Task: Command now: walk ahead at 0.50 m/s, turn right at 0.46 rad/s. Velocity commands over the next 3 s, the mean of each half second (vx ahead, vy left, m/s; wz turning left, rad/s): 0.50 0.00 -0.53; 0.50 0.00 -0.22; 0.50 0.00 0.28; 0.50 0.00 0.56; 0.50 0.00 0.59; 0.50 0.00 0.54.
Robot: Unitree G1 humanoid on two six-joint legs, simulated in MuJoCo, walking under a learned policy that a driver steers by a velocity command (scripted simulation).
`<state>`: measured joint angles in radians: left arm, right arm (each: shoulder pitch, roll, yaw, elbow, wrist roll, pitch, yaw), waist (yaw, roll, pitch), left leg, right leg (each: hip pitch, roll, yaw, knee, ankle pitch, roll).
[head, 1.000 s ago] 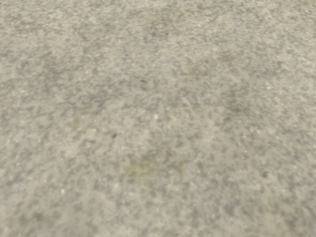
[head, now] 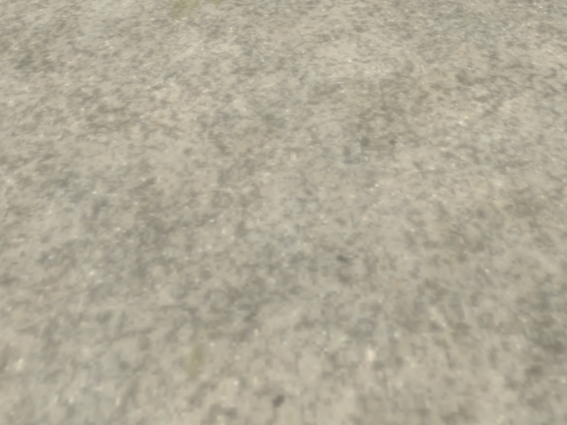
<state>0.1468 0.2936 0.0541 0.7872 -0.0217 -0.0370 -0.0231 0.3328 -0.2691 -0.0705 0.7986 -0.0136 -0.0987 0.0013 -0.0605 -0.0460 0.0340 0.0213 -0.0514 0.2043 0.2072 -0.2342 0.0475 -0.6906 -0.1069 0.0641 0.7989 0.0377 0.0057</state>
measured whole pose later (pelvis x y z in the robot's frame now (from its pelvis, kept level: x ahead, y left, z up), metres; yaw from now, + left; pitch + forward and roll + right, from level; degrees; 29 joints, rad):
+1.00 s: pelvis +0.57 -0.09 +0.00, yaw -23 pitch +2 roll +1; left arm 0.13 0.28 0.04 0.68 0.00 -0.06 -0.01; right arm 0.38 -0.26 -0.04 0.83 0.01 -0.09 0.02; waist -0.08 -0.04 0.03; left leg -0.07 -0.06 0.01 0.24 -0.20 0.05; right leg -0.64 -0.10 0.05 0.74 -0.06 0.01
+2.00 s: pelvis +1.08 -0.22 +0.00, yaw +6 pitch +2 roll -1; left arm 0.07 0.31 0.05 0.72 0.01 -0.09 0.00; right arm 0.33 -0.28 -0.06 0.71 0.01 -0.04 0.00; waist -0.06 -0.03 0.04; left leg -0.18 -0.10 -0.11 0.35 -0.20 0.08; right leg -0.65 -0.09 0.10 0.77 -0.08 0.07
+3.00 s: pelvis +1.57 -0.05 +0.00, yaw +40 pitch +1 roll +0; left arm 0.09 0.31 0.04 0.73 0.01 -0.09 -0.01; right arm 0.33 -0.28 -0.06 0.69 0.01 -0.05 0.00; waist -0.05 -0.04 0.04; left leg -0.14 -0.10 -0.08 0.32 -0.19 0.09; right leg -0.67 -0.12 0.07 0.79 -0.04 0.06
